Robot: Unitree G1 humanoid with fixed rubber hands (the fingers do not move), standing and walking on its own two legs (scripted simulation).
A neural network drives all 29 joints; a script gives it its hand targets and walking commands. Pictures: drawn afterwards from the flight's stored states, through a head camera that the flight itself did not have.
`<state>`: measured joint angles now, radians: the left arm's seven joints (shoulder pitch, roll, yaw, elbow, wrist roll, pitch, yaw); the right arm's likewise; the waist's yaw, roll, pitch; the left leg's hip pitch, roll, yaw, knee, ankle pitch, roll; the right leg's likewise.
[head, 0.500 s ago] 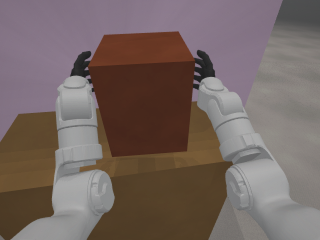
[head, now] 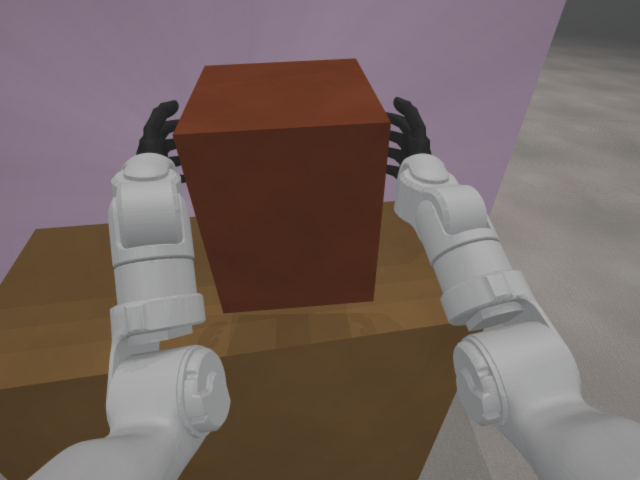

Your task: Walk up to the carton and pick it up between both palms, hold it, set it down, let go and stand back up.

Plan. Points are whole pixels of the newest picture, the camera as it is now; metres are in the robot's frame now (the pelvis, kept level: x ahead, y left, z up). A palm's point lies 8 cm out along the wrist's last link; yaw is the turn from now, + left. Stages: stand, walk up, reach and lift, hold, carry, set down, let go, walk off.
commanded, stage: hold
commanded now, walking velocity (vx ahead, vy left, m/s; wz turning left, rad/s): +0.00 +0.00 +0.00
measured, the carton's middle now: (290, 185) +0.42 +0.01 +0.22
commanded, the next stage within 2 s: none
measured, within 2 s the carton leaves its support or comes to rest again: neither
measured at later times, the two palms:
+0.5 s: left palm (160, 170) +0.36 +0.15 +0.28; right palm (416, 168) +0.35 -0.14 +0.28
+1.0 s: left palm (159, 166) +0.36 +0.15 +0.28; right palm (417, 163) +0.35 -0.14 +0.28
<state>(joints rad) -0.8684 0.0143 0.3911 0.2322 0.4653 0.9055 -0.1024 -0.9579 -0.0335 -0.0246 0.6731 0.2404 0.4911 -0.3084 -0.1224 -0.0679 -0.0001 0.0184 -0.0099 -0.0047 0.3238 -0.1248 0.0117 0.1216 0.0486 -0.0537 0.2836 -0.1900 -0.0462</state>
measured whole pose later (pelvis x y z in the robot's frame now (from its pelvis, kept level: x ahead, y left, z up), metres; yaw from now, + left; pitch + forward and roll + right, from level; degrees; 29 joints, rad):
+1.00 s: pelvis +0.00 +0.00 +0.00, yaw +0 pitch -13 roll +0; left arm -0.89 0.02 0.40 0.28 0.46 0.90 -0.10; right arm -0.98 -0.03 -0.05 0.71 0.22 0.49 -0.30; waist -0.13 -0.07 -0.01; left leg 0.01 -0.01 -0.01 0.33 -0.12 0.01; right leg 0.11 0.05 -0.06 0.29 -0.19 -0.05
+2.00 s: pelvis +0.00 +0.00 +0.00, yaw +0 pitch -13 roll +0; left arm -0.87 0.01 0.39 0.26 0.47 0.90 -0.10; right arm -0.96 -0.02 -0.05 0.70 0.21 0.49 -0.30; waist -0.12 -0.07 0.00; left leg 0.02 -0.01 -0.01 0.32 -0.12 0.01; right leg 0.12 0.05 -0.06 0.29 -0.19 -0.05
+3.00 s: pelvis +0.01 +0.01 +0.00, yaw -1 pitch -12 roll +0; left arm -0.79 -0.03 0.34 0.34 0.44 0.63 -0.07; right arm -0.82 0.03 -0.20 0.77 0.03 0.02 -0.19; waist -0.10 -0.12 0.09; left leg 0.03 -0.02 0.02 0.31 -0.14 0.03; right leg 0.13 0.03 -0.03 0.27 -0.20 -0.03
